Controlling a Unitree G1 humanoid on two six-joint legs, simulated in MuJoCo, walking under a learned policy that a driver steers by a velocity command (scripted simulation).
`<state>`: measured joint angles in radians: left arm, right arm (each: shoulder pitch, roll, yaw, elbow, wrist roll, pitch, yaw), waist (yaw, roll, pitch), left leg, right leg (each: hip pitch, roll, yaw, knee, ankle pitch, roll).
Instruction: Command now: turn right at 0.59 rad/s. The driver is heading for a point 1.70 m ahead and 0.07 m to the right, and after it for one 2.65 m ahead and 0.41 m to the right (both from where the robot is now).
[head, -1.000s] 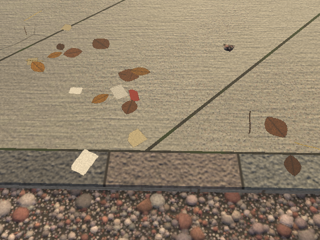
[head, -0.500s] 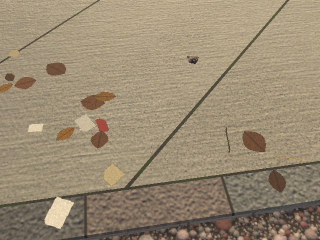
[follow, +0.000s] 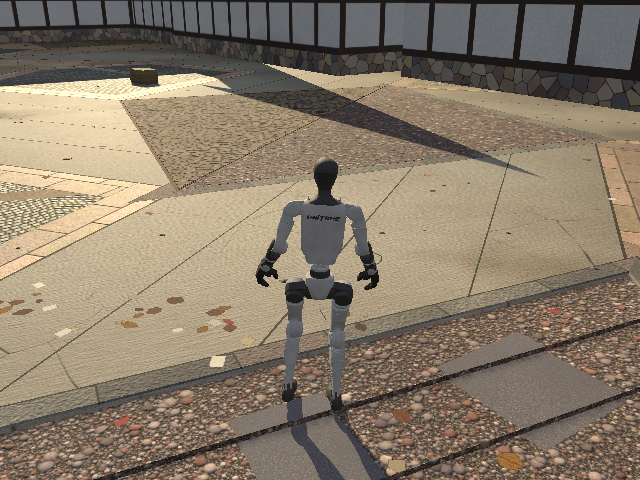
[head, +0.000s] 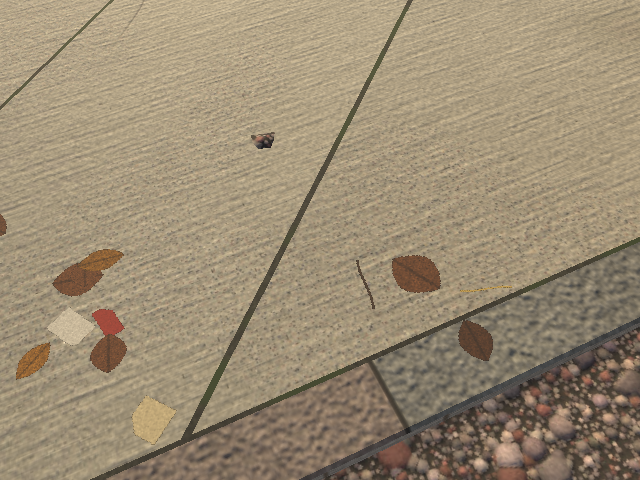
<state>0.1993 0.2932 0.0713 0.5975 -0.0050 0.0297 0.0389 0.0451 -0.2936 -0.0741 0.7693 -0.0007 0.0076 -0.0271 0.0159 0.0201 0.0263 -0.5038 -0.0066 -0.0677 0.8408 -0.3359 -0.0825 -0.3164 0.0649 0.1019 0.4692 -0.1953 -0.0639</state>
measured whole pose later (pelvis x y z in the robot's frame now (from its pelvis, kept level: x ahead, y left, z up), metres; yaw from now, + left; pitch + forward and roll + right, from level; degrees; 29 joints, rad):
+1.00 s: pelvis +0.02 +0.01 -0.02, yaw -5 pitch +0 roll -2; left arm 0.09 0.28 0.07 0.71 -0.01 0.03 0.04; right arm 0.18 -0.30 -0.07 0.74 0.02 0.05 0.01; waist -0.02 -0.01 0.07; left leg -0.29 0.04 0.05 0.62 -0.29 0.01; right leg -0.26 -0.05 -0.17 0.58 -0.31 0.00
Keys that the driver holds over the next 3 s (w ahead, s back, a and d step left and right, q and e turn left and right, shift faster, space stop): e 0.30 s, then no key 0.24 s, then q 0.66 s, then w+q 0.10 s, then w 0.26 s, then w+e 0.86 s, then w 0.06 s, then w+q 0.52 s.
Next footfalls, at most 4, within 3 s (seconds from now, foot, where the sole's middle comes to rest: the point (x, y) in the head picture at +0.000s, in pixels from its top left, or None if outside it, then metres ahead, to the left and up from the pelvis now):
0.14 left None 0.08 0.14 -0.78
0.52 right None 0.04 -0.12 -0.78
1.00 left None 0.06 0.11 -0.78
1.46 right None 0.15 -0.11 -0.78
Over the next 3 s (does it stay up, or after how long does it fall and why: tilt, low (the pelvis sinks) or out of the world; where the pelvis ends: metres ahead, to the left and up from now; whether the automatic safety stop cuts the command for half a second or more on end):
stays up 0.80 -0.06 0.04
